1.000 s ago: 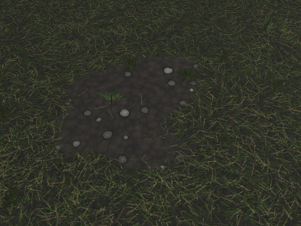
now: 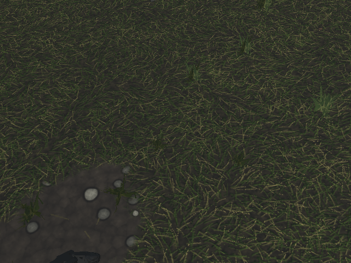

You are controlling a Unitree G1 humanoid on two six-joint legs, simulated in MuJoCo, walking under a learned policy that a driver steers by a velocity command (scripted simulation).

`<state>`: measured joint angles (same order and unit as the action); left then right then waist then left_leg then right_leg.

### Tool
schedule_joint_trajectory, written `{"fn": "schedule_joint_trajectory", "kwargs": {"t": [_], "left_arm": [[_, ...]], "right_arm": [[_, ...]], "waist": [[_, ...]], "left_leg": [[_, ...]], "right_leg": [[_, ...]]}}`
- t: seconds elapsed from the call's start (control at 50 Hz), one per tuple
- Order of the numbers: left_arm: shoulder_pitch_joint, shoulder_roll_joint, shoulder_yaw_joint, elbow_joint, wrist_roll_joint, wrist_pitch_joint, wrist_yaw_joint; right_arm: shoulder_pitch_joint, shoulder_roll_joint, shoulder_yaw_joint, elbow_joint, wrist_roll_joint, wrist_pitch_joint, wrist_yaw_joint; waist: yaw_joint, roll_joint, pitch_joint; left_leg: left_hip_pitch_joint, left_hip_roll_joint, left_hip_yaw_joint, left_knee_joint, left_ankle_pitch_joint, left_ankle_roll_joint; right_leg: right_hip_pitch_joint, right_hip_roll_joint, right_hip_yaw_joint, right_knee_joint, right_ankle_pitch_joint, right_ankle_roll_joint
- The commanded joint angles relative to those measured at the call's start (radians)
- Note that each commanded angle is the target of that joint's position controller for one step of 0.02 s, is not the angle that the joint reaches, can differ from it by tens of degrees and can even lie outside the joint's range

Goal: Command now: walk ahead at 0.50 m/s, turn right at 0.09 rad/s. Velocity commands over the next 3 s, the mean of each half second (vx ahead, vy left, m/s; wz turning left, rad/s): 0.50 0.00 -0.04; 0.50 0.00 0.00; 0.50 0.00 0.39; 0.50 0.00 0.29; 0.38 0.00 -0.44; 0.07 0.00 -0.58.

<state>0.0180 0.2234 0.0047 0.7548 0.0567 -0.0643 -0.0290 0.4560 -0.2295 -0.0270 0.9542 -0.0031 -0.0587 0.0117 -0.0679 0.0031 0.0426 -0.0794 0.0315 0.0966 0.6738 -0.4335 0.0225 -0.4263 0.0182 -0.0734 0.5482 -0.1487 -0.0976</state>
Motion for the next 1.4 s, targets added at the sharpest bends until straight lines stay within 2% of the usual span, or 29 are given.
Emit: {"fn": "schedule_joint_trajectory", "kwargs": {"t": [0.02,0.04,0.06,0.1,0.16,0.26,0.38,0.44,0.48,0.5,0.52,0.54,0.56,0.58,0.6,0.62,0.68,0.8,0.94,0.98,1.02,1.04,1.06,1.08,1.1,1.12,1.16,1.26,1.4], "left_arm": [[0.368,0.241,0.083,0.066,-0.039,0.014,0.028],[0.300,0.178,0.066,0.061,-0.041,0.007,0.025],[0.257,0.135,0.055,0.063,-0.038,0.000,0.022],[0.234,0.103,0.046,0.078,-0.040,-0.015,0.025],[0.285,0.125,0.054,0.114,-0.051,-0.035,0.025],[0.364,0.122,0.052,0.161,-0.050,-0.034,0.023],[0.462,0.144,0.052,0.221,-0.039,-0.029,0.033],[0.443,0.163,0.056,0.236,-0.033,-0.025,0.042],[0.414,0.177,0.059,0.242,-0.033,-0.019,0.043],[0.413,0.157,0.051,0.230,-0.038,-0.019,0.043],[0.506,0.059,0.028,0.198,-0.076,-0.022,0.033],[0.495,0.117,0.048,0.212,-0.052,-0.022,0.033],[0.417,0.133,0.058,0.193,-0.042,-0.019,0.032],[0.364,0.119,0.053,0.180,-0.041,-0.024,0.026],[0.347,0.096,0.052,0.180,-0.040,-0.019,0.023],[0.358,0.085,0.050,0.183,-0.026,-0.005,0.019],[0.350,0.057,0.046,0.186,-0.018,0.020,0.003],[0.097,0.047,0.037,0.104,-0.025,0.024,-0.005],[-0.060,0.055,0.031,0.045,-0.031,0.013,0.000],[-0.033,0.069,0.039,0.045,-0.030,0.004,0.004],[0.183,0.096,0.058,0.111,-0.025,-0.014,0.018],[0.365,0.152,0.078,0.160,-0.005,-0.028,0.031],[0.482,0.271,0.108,0.166,0.019,-0.028,0.041],[0.438,0.249,0.108,0.162,-0.014,-0.011,0.034],[0.324,0.182,0.090,0.145,-0.030,-0.006,0.032],[0.246,0.114,0.072,0.132,-0.033,-0.013,0.028],[0.213,0.061,0.057,0.145,-0.038,-0.027,0.035],[0.290,0.082,0.064,0.177,-0.044,-0.061,0.041],[0.376,0.090,0.061,0.208,-0.041,-0.058,0.051]], "right_arm": [[-0.031,-0.163,-0.039,-0.107,-0.010,-0.005,-0.009],[-0.081,-0.135,-0.033,-0.120,-0.007,-0.012,-0.002],[-0.083,-0.114,-0.031,-0.112,-0.004,-0.010,0.002],[-0.048,-0.089,-0.028,-0.088,-0.029,0.015,0.011],[-0.100,-0.076,-0.031,-0.104,-0.036,0.031,0.026],[-0.305,-0.065,-0.023,-0.167,-0.030,0.031,0.028],[-0.470,-0.069,-0.012,-0.225,-0.025,0.023,0.024],[-0.437,-0.085,-0.018,-0.224,-0.026,0.013,0.017],[-0.221,-0.111,-0.037,-0.153,-0.031,-0.001,0.001],[-0.041,-0.161,-0.055,-0.098,-0.049,-0.011,-0.011],[0.075,-0.286,-0.089,-0.083,-0.068,-0.012,-0.018],[0.033,-0.264,-0.085,-0.081,-0.029,0.000,-0.006],[-0.086,-0.221,-0.075,-0.094,-0.010,0.003,-0.003],[-0.161,-0.148,-0.056,-0.107,-0.010,-0.001,0.001],[-0.193,-0.111,-0.045,-0.102,-0.012,-0.007,0.001],[-0.204,-0.084,-0.037,-0.088,-0.009,-0.013,-0.001],[-0.141,-0.094,-0.038,-0.048,-0.007,-0.036,-0.001],[-0.043,-0.097,-0.035,0.002,-0.004,-0.039,-0.002],[0.042,-0.114,-0.036,0.051,-0.017,-0.032,-0.019],[0.026,-0.122,-0.038,0.057,-0.021,-0.028,-0.025],[-0.013,-0.134,-0.040,0.054,-0.019,-0.022,-0.024],[-0.022,-0.113,-0.032,0.035,-0.011,-0.024,-0.020],[0.074,-0.002,-0.005,-0.001,0.030,-0.025,-0.011],[0.072,-0.082,-0.030,0.020,0.014,-0.017,-0.020],[-0.011,-0.111,-0.043,0.006,0.002,-0.011,-0.020],[-0.058,-0.088,-0.040,-0.002,0.000,-0.013,-0.013],[-0.060,-0.058,-0.042,0.003,-0.021,0.009,-0.002],[-0.147,-0.024,-0.045,-0.035,-0.026,0.050,0.022],[-0.396,-0.005,-0.025,-0.133,-0.028,0.047,0.042]], "waist": [[0.163,-0.105,-0.216],[0.134,-0.081,-0.111],[0.095,-0.062,-0.057],[0.047,-0.078,-0.028],[0.036,-0.065,-0.013],[0.074,-0.054,0.039],[0.119,-0.059,0.064],[0.084,-0.066,0.047],[-0.015,-0.052,-0.069],[-0.078,-0.017,-0.177],[-0.062,0.200,-0.326],[-0.042,0.177,-0.342],[0.009,0.098,-0.172],[0.029,0.037,-0.076],[0.056,0.037,-0.025],[0.084,0.062,-0.003],[0.101,0.061,-0.010],[0.055,0.053,0.051],[0.018,0.067,0.065],[0.041,0.067,0.055],[0.142,0.045,-0.051],[0.205,-0.008,-0.169],[0.188,-0.212,-0.336],[0.178,-0.171,-0.353],[0.134,-0.086,-0.185],[0.111,-0.057,-0.084],[0.063,-0.084,-0.006],[0.042,-0.068,0.013],[0.088,-0.064,0.064]], "left_leg": [[-0.617,-0.001,-0.117,0.586,-0.046,0.044],[-0.611,0.029,-0.125,0.549,0.030,0.048],[-0.558,0.059,-0.123,0.480,0.078,0.044],[-0.465,0.075,-0.116,0.418,0.117,0.022],[-0.499,0.079,-0.095,0.375,0.193,-0.001],[-0.586,0.088,-0.067,0.167,0.362,-0.026],[-0.558,0.042,-0.031,-0.042,0.401,0.018],[-0.461,-0.001,-0.011,-0.106,0.298,0.065],[-0.186,-0.068,0.020,-0.189,0.284,0.106],[0.080,0.015,-0.069,-0.197,0.284,0.144],[0.389,0.322,-0.526,-0.249,0.166,0.261],[0.371,0.383,-0.786,-0.387,0.193,0.293],[0.225,0.347,-0.624,-0.396,0.135,0.268],[0.086,0.307,-0.507,-0.437,0.169,0.244],[-0.001,0.255,-0.413,-0.473,0.210,0.208],[-0.070,0.214,-0.341,-0.498,0.265,0.180],[-0.101,0.183,-0.249,-0.531,0.408,0.187],[-0.030,0.141,-0.155,-0.573,0.487,0.178],[0.137,0.190,-0.135,-0.508,0.656,0.170],[0.165,0.204,-0.139,-0.435,0.795,0.157],[0.126,0.162,-0.117,-0.186,0.972,0.129],[-0.034,0.112,-0.091,0.048,0.791,0.109],[-0.385,-0.033,-0.016,0.426,0.254,0.058],[-0.498,-0.080,-0.113,0.573,-0.086,0.068],[-0.537,-0.011,-0.155,0.593,-0.003,0.079],[-0.522,0.027,-0.153,0.548,0.078,0.078],[-0.453,0.066,-0.147,0.477,0.142,0.066],[-0.539,0.083,-0.117,0.440,0.276,0.037],[-0.565,0.058,-0.018,0.089,0.453,0.035]], "right_leg": [[0.666,-0.399,0.606,-0.255,-0.082,-0.202],[0.534,-0.349,0.481,-0.281,-0.016,-0.180],[0.426,-0.297,0.389,-0.321,0.044,-0.140],[0.312,-0.235,0.284,-0.369,0.113,-0.105],[0.303,-0.218,0.228,-0.419,0.183,-0.125],[0.342,-0.190,0.156,-0.446,0.242,-0.118],[0.480,-0.224,0.129,-0.405,0.372,-0.101],[0.540,-0.242,0.111,-0.306,0.594,-0.079],[0.517,-0.203,0.068,-0.042,0.792,-0.048],[0.358,-0.160,0.041,0.192,0.608,-0.030],[0.010,-0.004,-0.025,0.593,0.099,0.022],[-0.126,0.067,0.113,0.748,-0.359,0.012],[-0.188,-0.005,0.150,0.777,-0.283,0.002],[-0.181,-0.046,0.139,0.723,-0.207,0.001],[-0.149,-0.080,0.128,0.657,-0.166,0.002],[-0.100,-0.099,0.123,0.608,-0.145,0.013],[-0.080,-0.108,0.093,0.561,-0.093,0.039],[-0.217,-0.131,0.040,0.277,0.101,0.086],[-0.174,-0.081,0.008,0.044,0.101,0.048],[-0.099,-0.056,0.005,0.003,0.025,0.020],[0.179,0.001,-0.014,-0.096,0.009,-0.015],[0.449,-0.097,0.089,-0.108,-0.004,-0.053],[0.782,-0.420,0.520,-0.157,-0.117,-0.157],[0.727,-0.474,0.713,-0.274,-0.167,-0.186],[0.577,-0.422,0.551,-0.294,-0.227,-0.147],[0.437,-0.378,0.425,-0.342,-0.185,-0.116],[0.290,-0.297,0.240,-0.392,-0.060,-0.046],[0.294,-0.271,0.055,-0.427,0.127,-0.039],[0.374,-0.255,-0.106,-0.416,0.297,-0.030]]}}
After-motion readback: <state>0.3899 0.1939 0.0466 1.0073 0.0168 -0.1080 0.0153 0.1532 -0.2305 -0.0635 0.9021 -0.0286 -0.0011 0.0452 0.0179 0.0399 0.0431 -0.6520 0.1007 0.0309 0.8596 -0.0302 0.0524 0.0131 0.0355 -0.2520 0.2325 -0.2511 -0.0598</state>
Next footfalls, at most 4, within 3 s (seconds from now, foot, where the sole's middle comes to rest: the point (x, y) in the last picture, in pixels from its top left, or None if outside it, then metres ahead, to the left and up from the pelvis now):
0.50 left None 0.43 0.11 -0.76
1.04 right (194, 195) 0.72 -0.08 -0.76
1.58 left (141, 151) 0.96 0.14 -0.76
2.16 right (142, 96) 1.31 0.13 -0.76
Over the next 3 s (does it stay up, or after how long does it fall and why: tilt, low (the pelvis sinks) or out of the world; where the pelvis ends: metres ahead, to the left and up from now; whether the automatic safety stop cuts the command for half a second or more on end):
stays up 1.37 0.22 0.01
